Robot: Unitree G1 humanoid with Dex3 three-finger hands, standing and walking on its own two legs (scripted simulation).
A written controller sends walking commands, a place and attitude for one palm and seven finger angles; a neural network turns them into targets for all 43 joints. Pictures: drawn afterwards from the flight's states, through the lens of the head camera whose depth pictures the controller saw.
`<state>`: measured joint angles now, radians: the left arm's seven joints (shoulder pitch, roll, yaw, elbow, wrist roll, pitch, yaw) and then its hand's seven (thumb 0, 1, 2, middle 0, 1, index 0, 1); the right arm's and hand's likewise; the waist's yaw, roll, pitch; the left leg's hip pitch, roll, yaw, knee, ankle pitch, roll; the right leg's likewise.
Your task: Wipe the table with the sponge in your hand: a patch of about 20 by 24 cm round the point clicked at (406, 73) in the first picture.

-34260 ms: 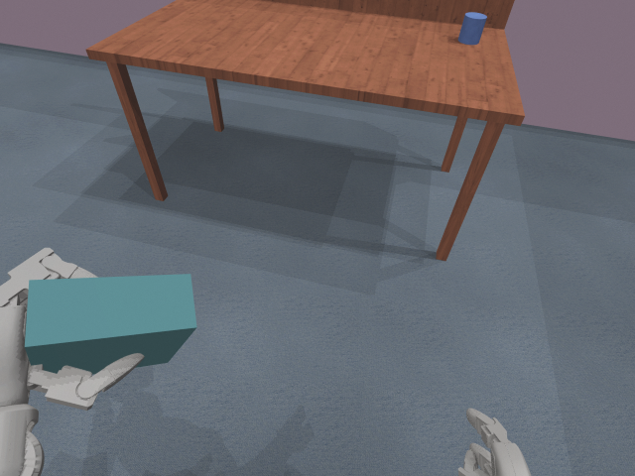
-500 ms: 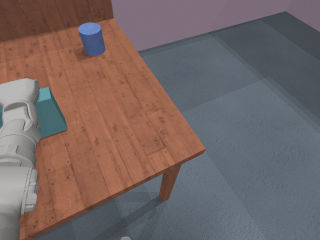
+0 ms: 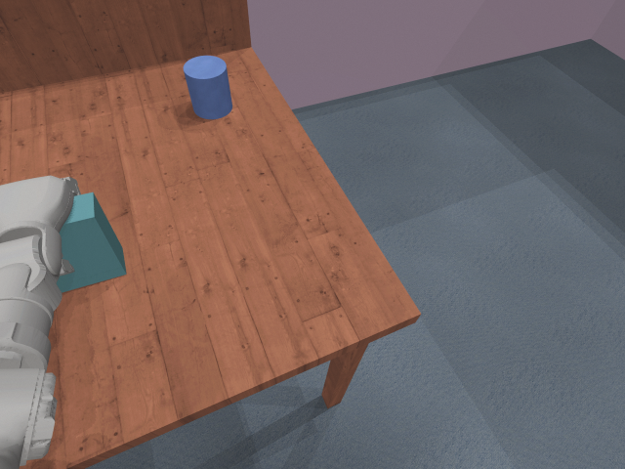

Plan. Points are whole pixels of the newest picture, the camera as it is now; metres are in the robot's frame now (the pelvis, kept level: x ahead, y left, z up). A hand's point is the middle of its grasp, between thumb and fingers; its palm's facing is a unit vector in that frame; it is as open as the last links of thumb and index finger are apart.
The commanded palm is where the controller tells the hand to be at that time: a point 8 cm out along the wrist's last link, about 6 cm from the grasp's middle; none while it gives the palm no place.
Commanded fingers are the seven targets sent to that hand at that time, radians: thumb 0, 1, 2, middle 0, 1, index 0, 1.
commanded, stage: wipe back along the first lane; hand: left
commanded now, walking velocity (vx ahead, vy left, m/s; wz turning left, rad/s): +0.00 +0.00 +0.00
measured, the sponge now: (63, 258) +0.39 +0.36 +0.00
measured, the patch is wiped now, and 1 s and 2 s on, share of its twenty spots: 1.00 1.00 1.00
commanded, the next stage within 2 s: lift the sponge slowly off the table in 1.46 s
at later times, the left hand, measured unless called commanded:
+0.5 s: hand (53, 263) +0.36 +0.34 +0.04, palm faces -0.09 +0.00 -1.00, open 9.7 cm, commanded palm +0.32 +0.32 +0.06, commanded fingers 0.00 0.10 1.30 -1.20 -1.60 -1.20 -1.60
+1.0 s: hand (54, 293) +0.32 +0.32 +0.04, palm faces -0.07 -0.02 -1.00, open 9.7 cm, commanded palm +0.27 +0.31 +0.07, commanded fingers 0.00 0.10 1.30 -1.20 -1.60 -1.20 -1.60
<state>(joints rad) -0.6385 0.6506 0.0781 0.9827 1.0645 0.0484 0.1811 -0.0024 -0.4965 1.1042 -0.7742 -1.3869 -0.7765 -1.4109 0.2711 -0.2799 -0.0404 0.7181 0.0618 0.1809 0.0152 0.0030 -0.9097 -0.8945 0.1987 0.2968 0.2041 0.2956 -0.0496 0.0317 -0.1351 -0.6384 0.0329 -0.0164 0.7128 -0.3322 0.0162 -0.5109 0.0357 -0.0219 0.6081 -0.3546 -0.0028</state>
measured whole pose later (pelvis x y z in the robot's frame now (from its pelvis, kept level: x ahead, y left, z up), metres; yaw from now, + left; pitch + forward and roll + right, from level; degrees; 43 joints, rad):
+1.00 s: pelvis +0.00 +0.00 +0.01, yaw +1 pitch +8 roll -2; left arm -0.24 0.50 -0.02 0.52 0.98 0.21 0.18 0.00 -0.47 1.09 -0.75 -1.40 -0.75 -1.42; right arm 0.18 -0.26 -0.01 0.65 0.08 0.17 0.00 0.01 -0.91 -0.89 0.20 0.30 0.20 0.30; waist 0.02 0.06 -0.12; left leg -0.47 0.01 -0.02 0.64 -0.31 0.02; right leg -0.35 0.01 -0.02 0.56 -0.35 0.00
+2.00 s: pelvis -0.01 -0.01 +0.01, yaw +1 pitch +2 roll -1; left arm 0.07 0.45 -0.05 0.18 0.95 0.24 0.16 0.01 -0.47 1.08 -0.75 -1.41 -0.75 -1.43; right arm 0.12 -0.27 -0.02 0.66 0.06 0.12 -0.02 0.01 -0.91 -0.90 0.20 0.30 0.20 0.30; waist 0.07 0.08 -0.07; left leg -0.34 0.01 -0.02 0.58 -0.29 0.00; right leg -0.23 0.02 -0.02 0.53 -0.34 -0.01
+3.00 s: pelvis -0.02 -0.02 +0.02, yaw +2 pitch -3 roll +0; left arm -0.02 0.49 -0.06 0.09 0.91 0.26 0.01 0.00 -0.49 1.08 -0.78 -1.37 -0.79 -1.39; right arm 0.05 -0.26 0.02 0.68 0.06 0.10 -0.04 0.01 -0.91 -0.89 0.20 0.30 0.20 0.30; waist 0.10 0.10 -0.01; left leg -0.20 0.01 -0.03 0.45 -0.21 0.00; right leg -0.09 0.02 -0.04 0.41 -0.27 -0.02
